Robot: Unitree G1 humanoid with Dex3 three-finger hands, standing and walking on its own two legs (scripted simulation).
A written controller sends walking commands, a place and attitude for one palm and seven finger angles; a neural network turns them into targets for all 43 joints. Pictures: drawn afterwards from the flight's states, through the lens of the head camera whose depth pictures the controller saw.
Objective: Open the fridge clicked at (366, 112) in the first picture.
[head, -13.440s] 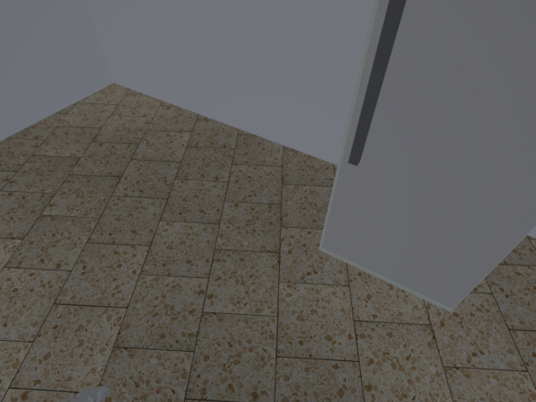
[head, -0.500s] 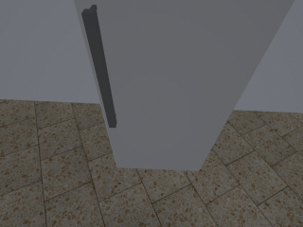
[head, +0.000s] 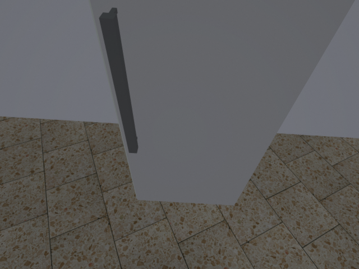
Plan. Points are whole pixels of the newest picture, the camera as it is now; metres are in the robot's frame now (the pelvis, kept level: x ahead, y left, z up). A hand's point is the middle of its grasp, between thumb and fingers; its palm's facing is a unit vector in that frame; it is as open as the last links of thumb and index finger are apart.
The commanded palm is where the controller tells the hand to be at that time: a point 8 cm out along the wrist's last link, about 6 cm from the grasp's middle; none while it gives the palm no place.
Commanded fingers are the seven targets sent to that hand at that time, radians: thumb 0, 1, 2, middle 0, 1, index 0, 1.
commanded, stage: look again from close up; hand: left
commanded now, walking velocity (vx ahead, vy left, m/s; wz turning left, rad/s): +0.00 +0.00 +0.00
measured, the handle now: (126, 96) +0.53 +0.19 +0.08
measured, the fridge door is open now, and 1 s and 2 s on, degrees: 0 0 0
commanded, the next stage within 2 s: raise the hand to about handle height in 0.72 s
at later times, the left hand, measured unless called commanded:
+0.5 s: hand out of the picture +0.01 +0.16 -0.18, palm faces +0.00 -0.98 -0.20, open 7.4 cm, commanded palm none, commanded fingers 0.00 0.90 0.90 -0.20 -0.30 -0.20 -0.30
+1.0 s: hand (110, 230) +0.20 +0.16 -0.01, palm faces +0.26 -0.96 -0.14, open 7.6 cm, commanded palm +0.11 +0.21 -0.06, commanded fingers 0.00 0.67 0.80 -0.22 -0.45 -0.22 -0.45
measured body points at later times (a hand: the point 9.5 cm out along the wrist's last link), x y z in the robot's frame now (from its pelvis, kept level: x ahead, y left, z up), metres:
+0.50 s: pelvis +0.01 -0.02 +0.00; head +0.02 -0.01 +0.45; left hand +0.01 +0.22 -0.16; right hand +0.03 -0.26 -0.15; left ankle +0.02 +0.04 -0.74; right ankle -0.04 -0.13 -0.74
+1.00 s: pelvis -0.01 -0.04 -0.01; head -0.01 -0.06 +0.44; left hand +0.18 +0.21 +0.00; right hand +0.11 -0.28 -0.13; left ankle +0.02 +0.04 -0.74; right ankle -0.04 -0.13 -0.74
